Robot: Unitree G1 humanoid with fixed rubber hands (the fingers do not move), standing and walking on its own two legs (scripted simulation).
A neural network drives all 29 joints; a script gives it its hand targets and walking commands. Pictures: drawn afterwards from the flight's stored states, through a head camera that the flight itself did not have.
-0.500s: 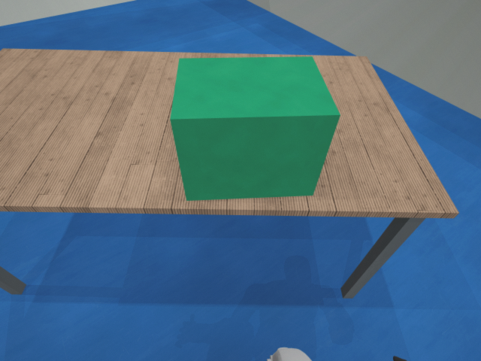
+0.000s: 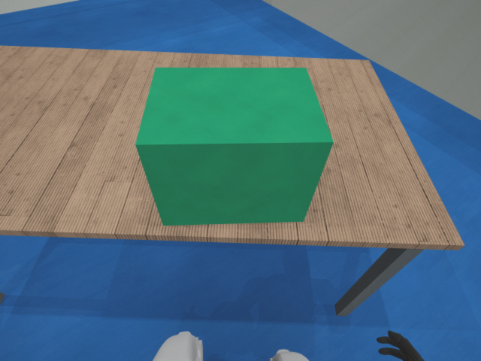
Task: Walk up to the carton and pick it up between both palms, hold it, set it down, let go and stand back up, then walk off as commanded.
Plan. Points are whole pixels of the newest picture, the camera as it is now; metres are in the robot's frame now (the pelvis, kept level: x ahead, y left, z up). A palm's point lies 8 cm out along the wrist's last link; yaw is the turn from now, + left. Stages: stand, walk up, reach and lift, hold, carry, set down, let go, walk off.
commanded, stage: walk up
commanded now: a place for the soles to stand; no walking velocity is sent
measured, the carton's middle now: (233, 148) +0.50 +0.04 +0.05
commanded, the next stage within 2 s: none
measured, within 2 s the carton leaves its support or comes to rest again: neither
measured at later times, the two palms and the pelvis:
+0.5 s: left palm out of the picture +0.10 +0.34 -0.10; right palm (410, 360) +0.17 -0.27 -0.08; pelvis +0.04 +0.02 +0.00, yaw +0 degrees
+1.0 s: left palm out of the picture +0.11 +0.34 -0.10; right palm (408, 353) +0.17 -0.27 -0.08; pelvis +0.05 +0.02 +0.00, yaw +0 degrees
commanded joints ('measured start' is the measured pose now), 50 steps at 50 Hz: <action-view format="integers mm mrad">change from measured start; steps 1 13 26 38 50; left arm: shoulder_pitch -3 49 -12 -29 -60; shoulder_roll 312 217 218 202 214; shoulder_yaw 111 82 66 62 75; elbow -84 -30 -26 -28 -73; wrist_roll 17 5 7 7 17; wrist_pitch -7 8 7 0 -10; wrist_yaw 28 23 33 35 23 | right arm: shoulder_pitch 95 75 23 -4 106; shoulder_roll -243 -301 -327 -322 -325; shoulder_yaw -145 -132 -133 -125 -150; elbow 29 19 51 49 55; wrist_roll -20 -12 -12 -14 -32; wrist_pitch -23 -48 -38 -29 -45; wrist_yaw -13 -27 -11 -12 -2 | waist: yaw -59 -59 -56 -66 -137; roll -114 182 141 153 153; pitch -137 -208 -182 -216 -194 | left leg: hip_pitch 164 419 309 356 434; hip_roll -44 273 309 272 116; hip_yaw -106 -335 -455 -422 -416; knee -232 -506 -595 -581 -574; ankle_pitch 93 590 138 108 -208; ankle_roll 21 179 221 200 86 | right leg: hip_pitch -94 -194 -175 -182 -347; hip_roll -210 -52 -20 -10 -40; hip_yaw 412 -42 -43 -53 101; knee -309 67 65 26 41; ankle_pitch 177 -179 -157 -35 -3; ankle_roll -248 -12 -26 -31 -102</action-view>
